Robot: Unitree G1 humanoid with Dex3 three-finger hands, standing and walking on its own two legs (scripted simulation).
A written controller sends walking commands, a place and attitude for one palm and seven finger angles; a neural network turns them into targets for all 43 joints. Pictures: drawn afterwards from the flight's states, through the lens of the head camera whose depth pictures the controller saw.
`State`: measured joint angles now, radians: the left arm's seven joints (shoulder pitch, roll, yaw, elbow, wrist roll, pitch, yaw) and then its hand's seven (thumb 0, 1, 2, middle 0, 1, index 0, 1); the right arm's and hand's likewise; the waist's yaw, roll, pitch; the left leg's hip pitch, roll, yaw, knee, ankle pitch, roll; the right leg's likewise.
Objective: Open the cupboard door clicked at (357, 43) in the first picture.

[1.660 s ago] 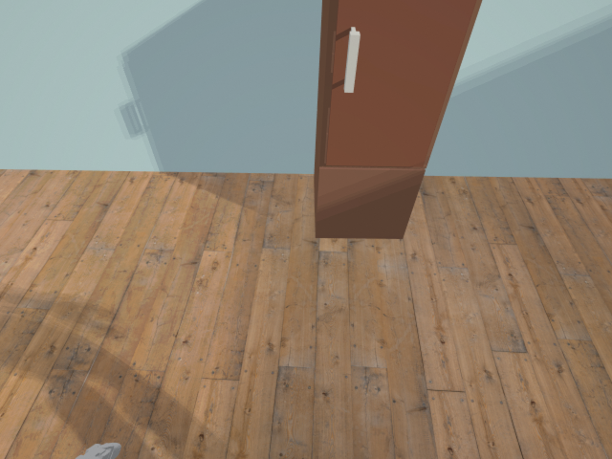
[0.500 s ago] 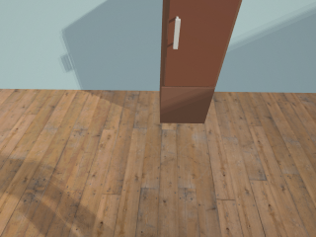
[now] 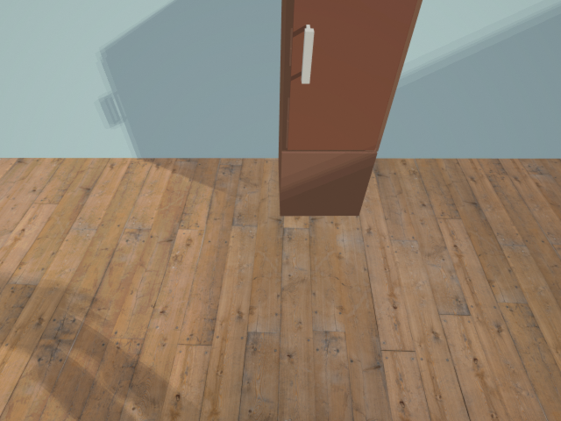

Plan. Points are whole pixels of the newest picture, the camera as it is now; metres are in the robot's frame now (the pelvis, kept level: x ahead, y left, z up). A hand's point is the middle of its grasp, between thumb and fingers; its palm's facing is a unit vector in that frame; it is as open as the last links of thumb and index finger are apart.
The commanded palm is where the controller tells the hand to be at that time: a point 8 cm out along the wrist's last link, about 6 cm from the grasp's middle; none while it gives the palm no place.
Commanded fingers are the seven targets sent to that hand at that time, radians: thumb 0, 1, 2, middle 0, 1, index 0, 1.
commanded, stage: walk to a spot facing it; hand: left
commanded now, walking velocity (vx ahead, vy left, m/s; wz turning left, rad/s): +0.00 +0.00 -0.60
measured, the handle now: (306, 54) +1.09 +0.00 +0.03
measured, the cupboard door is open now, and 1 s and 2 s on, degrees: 0 0 0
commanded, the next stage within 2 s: turn to face it in 1.74 s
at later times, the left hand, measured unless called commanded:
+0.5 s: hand out of the picture +0.04 +0.16 -0.17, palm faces -0.18 -0.96 -0.22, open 7.4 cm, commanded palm none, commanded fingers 0.00 0.90 0.90 -0.20 -0.30 -0.20 -0.30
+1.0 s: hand (233, 361) +0.25 +0.11 -0.18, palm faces -0.55 -0.82 -0.16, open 7.4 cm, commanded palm none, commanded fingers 0.00 0.90 0.90 -0.20 -0.30 -0.20 -0.30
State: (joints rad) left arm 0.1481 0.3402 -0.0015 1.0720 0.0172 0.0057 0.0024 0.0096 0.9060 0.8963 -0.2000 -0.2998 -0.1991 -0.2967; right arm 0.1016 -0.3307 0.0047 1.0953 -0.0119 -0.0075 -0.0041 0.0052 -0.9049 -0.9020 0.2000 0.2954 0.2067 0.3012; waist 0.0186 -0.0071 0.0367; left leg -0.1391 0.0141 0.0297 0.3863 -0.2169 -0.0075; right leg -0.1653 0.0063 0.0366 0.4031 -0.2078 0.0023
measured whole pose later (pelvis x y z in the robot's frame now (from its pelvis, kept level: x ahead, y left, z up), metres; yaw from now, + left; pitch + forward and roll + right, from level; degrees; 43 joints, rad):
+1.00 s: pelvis +0.06 -0.01 -0.01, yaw -34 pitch +0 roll -3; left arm 0.16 0.27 0.09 0.93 0.04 0.05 -0.06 0.01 0.91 0.90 -0.19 -0.30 -0.19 -0.30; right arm 0.44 -0.16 -0.01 1.02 -0.03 -0.07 -0.03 0.00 -0.91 -0.90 0.20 0.30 0.20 0.30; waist -0.02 -0.04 0.05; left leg 0.06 0.09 0.24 0.33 -0.39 -0.01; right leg -0.65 -0.08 -0.06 1.00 -0.18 0.03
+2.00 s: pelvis +0.29 -0.25 -0.03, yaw -63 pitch -1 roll +0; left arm 0.11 0.17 0.05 0.94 0.03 -0.03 0.00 0.01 0.91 0.90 -0.20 -0.30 -0.20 -0.30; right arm 0.30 -0.20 -0.05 1.04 -0.01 0.03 -0.02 0.01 -0.91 -0.90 0.20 0.29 0.20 0.30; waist -0.04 0.03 0.11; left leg -0.33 0.16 0.11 1.05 -0.55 -0.05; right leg -0.38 -0.04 -0.16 0.67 -0.29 -0.06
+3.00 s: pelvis +0.25 -0.29 +0.00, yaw -28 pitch -1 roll +3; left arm 0.22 0.18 0.03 0.89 0.03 0.01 0.02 0.01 0.91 0.90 -0.20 -0.30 -0.20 -0.30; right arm 0.18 -0.28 -0.10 0.92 -0.03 0.09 0.04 0.01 -0.91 -0.90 0.19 0.29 0.20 0.30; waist -0.02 0.01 0.07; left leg -0.50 0.02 0.01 1.09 -0.39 -0.07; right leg -0.20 -0.11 -0.16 0.51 -0.28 -0.01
